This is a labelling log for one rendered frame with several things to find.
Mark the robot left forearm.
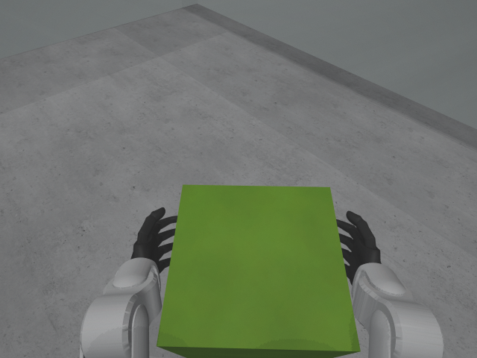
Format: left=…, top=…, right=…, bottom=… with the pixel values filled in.
left=80, top=257, right=162, bottom=358

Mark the robot left hand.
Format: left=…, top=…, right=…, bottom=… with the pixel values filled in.
left=131, top=207, right=177, bottom=273

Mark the robot right forearm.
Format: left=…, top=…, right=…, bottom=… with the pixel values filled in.
left=351, top=263, right=444, bottom=358

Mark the robot right hand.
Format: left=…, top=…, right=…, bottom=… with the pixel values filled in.
left=336, top=211, right=381, bottom=285

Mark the carton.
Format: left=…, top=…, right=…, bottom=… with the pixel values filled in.
left=157, top=185, right=361, bottom=358

